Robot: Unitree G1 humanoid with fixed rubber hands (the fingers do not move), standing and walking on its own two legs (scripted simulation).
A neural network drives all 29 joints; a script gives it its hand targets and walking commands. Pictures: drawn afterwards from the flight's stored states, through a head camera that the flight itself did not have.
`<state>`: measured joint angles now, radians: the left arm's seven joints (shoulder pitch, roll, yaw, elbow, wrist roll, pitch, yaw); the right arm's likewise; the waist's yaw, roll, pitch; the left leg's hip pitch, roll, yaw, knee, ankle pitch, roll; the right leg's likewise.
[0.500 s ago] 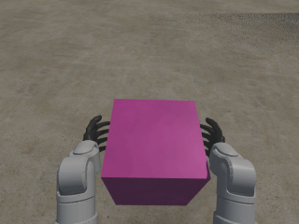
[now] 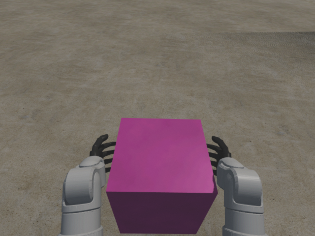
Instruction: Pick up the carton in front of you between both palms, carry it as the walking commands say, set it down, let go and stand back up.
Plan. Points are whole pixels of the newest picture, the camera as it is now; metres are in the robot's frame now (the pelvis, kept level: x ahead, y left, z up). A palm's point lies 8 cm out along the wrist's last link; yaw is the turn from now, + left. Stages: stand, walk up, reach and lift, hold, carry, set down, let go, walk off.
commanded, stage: carry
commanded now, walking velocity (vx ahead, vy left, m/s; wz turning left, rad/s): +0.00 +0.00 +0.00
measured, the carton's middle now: (159, 177) +0.27 +0.00 +0.01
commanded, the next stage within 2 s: hold in 1.06 s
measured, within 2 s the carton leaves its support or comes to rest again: neither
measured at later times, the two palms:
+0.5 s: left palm (95, 178) +0.24 +0.16 +0.06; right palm (219, 180) +0.24 -0.14 +0.06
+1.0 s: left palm (95, 181) +0.24 +0.16 +0.05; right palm (217, 183) +0.24 -0.14 +0.05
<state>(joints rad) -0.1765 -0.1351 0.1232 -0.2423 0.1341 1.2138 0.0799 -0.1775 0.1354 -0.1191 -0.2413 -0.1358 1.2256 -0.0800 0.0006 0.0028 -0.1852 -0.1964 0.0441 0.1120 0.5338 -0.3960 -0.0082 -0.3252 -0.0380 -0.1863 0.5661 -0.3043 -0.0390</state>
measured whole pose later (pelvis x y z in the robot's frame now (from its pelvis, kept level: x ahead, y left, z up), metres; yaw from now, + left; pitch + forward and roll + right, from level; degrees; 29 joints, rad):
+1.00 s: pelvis -0.05 +0.01 +0.00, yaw +0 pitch +2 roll +0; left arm -0.25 -0.15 0.21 0.21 0.26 0.71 0.01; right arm -0.25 0.15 -0.20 0.20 -0.26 0.73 -0.02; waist 0.00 0.00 -0.11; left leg -0.24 0.03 0.13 0.52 -0.31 0.02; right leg -0.35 -0.05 -0.17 0.51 -0.19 -0.03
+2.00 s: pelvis -0.07 +0.00 +0.01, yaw +6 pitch -7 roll +0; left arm -0.41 -0.20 0.40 0.43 0.36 0.63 -0.03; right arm -0.40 0.19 -0.38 0.39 -0.35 0.67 0.01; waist -0.01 0.04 0.03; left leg -0.08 -0.03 -0.09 0.49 -0.28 0.01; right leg -0.14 0.04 -0.01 0.45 -0.18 -0.04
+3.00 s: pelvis -0.12 +0.00 -0.20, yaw +7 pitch +43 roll +3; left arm -0.87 -0.09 0.43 0.69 0.18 0.18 0.10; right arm -0.85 0.00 -0.44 0.66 -0.21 0.21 -0.02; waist -0.06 0.06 -0.18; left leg -1.74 -0.14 -0.04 1.53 -0.55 -0.02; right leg -1.83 0.07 0.07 1.49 -0.41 0.01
